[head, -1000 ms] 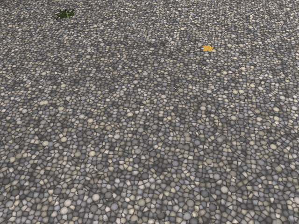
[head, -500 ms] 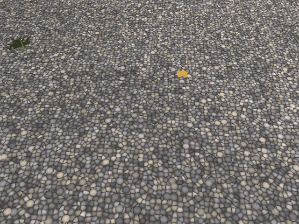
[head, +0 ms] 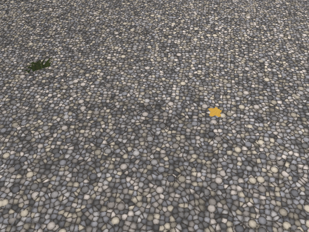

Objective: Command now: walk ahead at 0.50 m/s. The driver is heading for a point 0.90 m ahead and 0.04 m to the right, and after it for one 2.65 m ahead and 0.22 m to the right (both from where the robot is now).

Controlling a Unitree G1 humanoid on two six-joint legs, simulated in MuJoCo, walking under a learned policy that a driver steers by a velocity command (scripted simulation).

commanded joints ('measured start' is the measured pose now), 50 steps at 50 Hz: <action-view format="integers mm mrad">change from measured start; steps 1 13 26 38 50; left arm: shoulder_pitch -7 132 -234 -246 -114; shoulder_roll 161 23 84 156 151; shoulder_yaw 28 -14 30 42 29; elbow -45 -31 -129 -165 -87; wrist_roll -9 -2 -7 -18 5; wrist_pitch -11 -1 14 -12 -22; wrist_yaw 12 10 12 -35 -9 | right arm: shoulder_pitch -84 351 197 266 133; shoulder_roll -28 -248 -114 -154 -54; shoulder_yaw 3 -59 -6 -22 -9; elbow -62 26 29 82 -4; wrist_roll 2 -3 -11 10 1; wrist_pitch -10 -23 -34 13 -2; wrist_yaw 10 36 4 -11 -8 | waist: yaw -9 -155 -75 1 -71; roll -93 247 21 60 -93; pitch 54 -393 32 -39 11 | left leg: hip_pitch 30 1103 545 770 32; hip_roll -24 257 56 91 24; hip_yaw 32 -650 -56 22 -16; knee -146 -459 -696 -373 203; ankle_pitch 135 -226 68 551 -150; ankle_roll -7 319 195 126 10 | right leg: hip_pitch -50 -546 -623 -292 -116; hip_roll -247 2 -208 -65 -296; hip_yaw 121 96 99 -5 239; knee -122 994 570 258 -106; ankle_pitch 176 -406 208 112 133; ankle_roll -129 45 61 -35 -181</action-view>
